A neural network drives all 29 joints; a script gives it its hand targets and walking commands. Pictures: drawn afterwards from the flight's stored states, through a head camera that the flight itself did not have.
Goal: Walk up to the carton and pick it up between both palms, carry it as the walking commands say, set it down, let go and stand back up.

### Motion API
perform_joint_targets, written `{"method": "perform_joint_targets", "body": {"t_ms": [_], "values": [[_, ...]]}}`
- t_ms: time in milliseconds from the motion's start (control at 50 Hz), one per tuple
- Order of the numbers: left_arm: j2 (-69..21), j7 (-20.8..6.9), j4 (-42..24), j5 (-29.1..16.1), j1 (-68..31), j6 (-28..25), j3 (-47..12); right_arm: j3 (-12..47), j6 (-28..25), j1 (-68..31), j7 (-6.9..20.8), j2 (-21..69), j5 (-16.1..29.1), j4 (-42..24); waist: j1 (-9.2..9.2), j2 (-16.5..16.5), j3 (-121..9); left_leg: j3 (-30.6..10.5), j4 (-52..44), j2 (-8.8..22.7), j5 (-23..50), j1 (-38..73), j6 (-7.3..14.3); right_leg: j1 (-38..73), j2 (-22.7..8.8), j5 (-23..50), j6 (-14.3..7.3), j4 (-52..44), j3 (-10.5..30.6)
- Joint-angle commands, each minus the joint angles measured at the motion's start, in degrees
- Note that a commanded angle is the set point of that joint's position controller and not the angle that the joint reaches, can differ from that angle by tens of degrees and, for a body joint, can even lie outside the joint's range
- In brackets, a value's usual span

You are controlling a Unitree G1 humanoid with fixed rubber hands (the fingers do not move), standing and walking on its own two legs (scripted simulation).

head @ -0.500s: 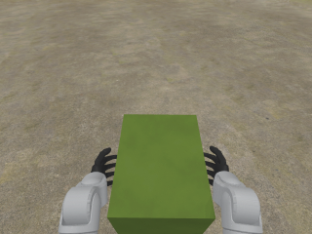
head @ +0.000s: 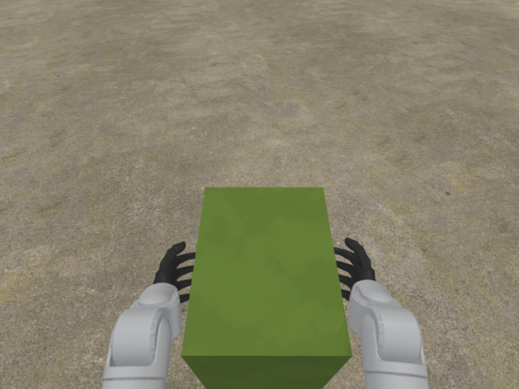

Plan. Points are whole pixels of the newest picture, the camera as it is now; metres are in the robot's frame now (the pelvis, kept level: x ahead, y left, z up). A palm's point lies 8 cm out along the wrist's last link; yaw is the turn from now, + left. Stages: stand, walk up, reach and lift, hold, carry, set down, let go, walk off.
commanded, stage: carry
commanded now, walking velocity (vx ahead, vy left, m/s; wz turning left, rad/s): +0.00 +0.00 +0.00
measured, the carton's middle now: (263, 290) +0.30 +0.00 +0.00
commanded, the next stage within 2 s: none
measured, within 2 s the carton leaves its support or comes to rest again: neither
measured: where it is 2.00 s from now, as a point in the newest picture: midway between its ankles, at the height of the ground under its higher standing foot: outside the picture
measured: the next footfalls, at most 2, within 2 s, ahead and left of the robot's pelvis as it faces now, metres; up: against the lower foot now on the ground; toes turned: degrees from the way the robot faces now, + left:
none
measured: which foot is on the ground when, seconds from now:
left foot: down 0.00-1.00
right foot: down 0.00-1.00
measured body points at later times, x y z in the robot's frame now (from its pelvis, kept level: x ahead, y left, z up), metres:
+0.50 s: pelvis +0.02 +0.00 +0.00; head +0.00 -0.01 +0.45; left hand +0.29 +0.14 +0.04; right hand +0.30 -0.15 +0.04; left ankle +0.06 +0.09 -0.73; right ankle -0.02 -0.10 -0.73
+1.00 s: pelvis +0.03 +0.00 +0.00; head +0.01 -0.01 +0.45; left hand +0.30 +0.14 +0.06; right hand +0.30 -0.15 +0.06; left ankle +0.06 +0.09 -0.73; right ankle -0.02 -0.10 -0.73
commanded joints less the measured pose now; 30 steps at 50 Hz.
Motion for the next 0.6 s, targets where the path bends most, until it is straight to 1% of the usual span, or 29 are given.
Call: {"method": "perform_joint_targets", "body": {"t_ms": [0, 20, 60, 100, 120, 140, 180, 220, 240, 280, 320, 340, 360, 380, 420, 440, 480, 580], "values": [[-38.2, -6.9, -9.9, -10.6, -26.2, -5.2, -24.1, 23.9, -3.0, -19.6, 6.9, 41.6, 10.2, -7.0, -0.17, -1.0, -14.6, -8.0, -3.0, 8.8, 9.1, 10.0, 0.4, 0.4, -6.7, 6.1, 1.4, -5.8, 5.6], [-37.4, -6.8, -9.2, -10.3, -26.1, -5.7, -23.4, 23.3, -3.5, -19.5, 6.8, 40.9, 9.9, -6.2, -0.19, -1.1, -14.5, -8.0, -2.9, 8.8, 9.3, 9.9, 0.5, 0.5, -6.7, 6.2, 1.4, -5.8, 5.6], [-37.3, -6.6, -9.8, -10.4, -25.9, -6.4, -23.5, 23.5, -4.2, -19.7, 6.6, 40.7, 10.1, -7.4, -0.19, -0.8, -14.7, -7.8, -2.8, 8.8, 9.8, 10.1, 0.4, 0.8, -6.7, 6.6, 1.4, -5.8, 5.5], [-35.9, -6.6, -8.5, -9.7, -25.5, -7.3, -22.4, 22.8, -5.0, -19.3, 6.6, 39.6, 9.5, -6.0, -0.18, -1.4, -15.3, -7.7, -2.4, 9.0, 10.7, 10.5, 0.5, 1.3, -6.7, 7.2, 1.5, -5.7, 5.5], [-36.0, -6.5, -9.4, -10.0, -25.5, -7.6, -22.8, 23.1, -5.4, -19.7, 6.5, 39.5, 9.9, -7.3, -0.22, -0.9, -14.9, -7.6, -2.5, 8.9, 10.5, 10.3, 0.5, 1.2, -6.7, 6.9, 1.5, -5.6, 5.4], [-35.5, -6.4, -8.9, -9.7, -25.2, -7.8, -22.5, 22.8, -5.7, -19.4, 6.4, 39.0, 9.6, -6.9, -0.21, -0.7, -15.2, -7.6, -2.4, 8.9, 10.9, 10.5, 0.5, 1.4, -6.7, 7.3, 1.5, -5.5, 5.4], [-34.7, -6.2, -8.8, -9.5, -24.6, -8.2, -22.2, 22.6, -5.9, -18.5, 6.3, 38.5, 9.5, -6.4, -0.18, -0.9, -15.1, -7.7, -2.3, 9.1, 11.5, 10.6, 0.6, 1.5, -6.6, 7.3, 1.5, -5.4, 5.4], [-35.0, -6.1, -9.7, -9.9, -24.8, -8.4, -22.6, 23.1, -6.1, -19.1, 6.1, 38.5, 9.8, -7.7, -0.22, -1.1, -15.3, -7.4, -2.0, 9.0, 12.2, 10.7, 0.7, 1.9, -6.7, 8.2, 1.6, -5.3, 5.4], [-34.3, -6.1, -9.0, -9.4, -24.0, -8.5, -22.2, 22.9, -6.2, -18.2, 6.1, 38.0, 9.5, -7.0, -0.19, -1.2, -15.4, -7.3, -1.9, 9.0, 12.1, 10.7, 0.7, 2.0, -6.7, 8.4, 1.5, -5.3, 5.5], [-34.1, -6.0, -9.9, -9.7, -24.3, -8.7, -22.6, 23.0, -6.3, -17.8, 6.1, 37.8, 9.5, -7.4, -0.21, -1.0, -15.3, -7.1, -1.6, 9.1, 13.0, 10.8, 0.6, 2.0, -6.8, 9.3, 1.6, -5.3, 5.4], [-33.3, -6.0, -8.9, -9.1, -23.8, -8.8, -22.1, 22.6, -6.5, -17.5, 6.0, 37.1, 9.0, -6.6, -0.20, -1.2, -15.3, -7.0, -1.7, 9.0, 13.0, 10.6, 0.7, 2.4, -6.8, 9.4, 1.6, -5.1, 5.3], [-33.8, -6.1, -9.2, -9.3, -24.0, -8.9, -22.3, 23.0, -6.6, -18.2, 6.0, 37.5, 9.2, -7.2, -0.21, -1.5, -15.4, -6.8, -1.5, 9.0, 13.2, 10.7, 0.6, 2.5, -6.8, 10.2, 1.6, -5.2, 5.4], [-34.2, -6.1, -9.4, -9.5, -23.4, -8.6, -22.9, 23.3, -6.4, -17.4, 6.0, 37.6, 9.3, -7.5, -0.20, -1.0, -15.1, -6.8, -1.5, 9.0, 13.3, 10.7, 0.6, 2.2, -6.8, 10.0, 1.6, -5.1, 5.4], [-33.6, -6.2, -8.4, -9.0, -23.9, -8.8, -22.3, 22.8, -6.5, -18.1, 6.1, 37.1, 8.9, -6.5, -0.21, -1.1, -14.7, -6.8, -1.6, 9.0, 12.8, 10.4, 0.7, 2.2, -6.8, 9.7, 1.6, -5.3, 5.3], [-33.7, -6.2, -9.1, -9.2, -24.2, -8.9, -22.6, 23.0, -6.5, -17.7, 6.2, 37.5, 9.0, -6.4, -0.21, -0.9, -14.7, -6.8, -1.6, 9.0, 13.1, 10.7, 0.6, 2.3, -6.7, 9.8, 1.5, -5.2, 5.4], [-33.3, -6.3, -7.8, -8.8, -24.2, -9.0, -22.0, 22.5, -6.7, -18.0, 6.2, 37.1, 8.6, -5.5, -0.18, -1.1, -14.6, -6.7, -1.6, 8.9, 12.7, 10.4, 0.6, 2.3, -6.7, 9.6, 1.6, -5.3, 5.4], [-34.0, -6.3, -7.8, -8.9, -24.1, -9.0, -22.3, 22.8, -6.7, -18.0, 6.3, 37.6, 8.7, -5.7, -0.19, -1.3, -14.7, -6.8, -1.7, 9.0, 12.7, 10.7, 0.6, 2.3, -6.6, 9.5, 1.5, -5.4, 5.4], [-35.6, -6.6, -9.2, -9.5, -25.0, -8.6, -23.7, 24.0, -6.3, -18.4, 6.6, 39.1, 9.2, -6.6, -0.14, -0.8, -14.8, -6.4, -1.6, 9.0, 13.0, 10.7, 0.6, 2.8, -6.5, 10.6, 1.4, -5.4, 5.5]]}}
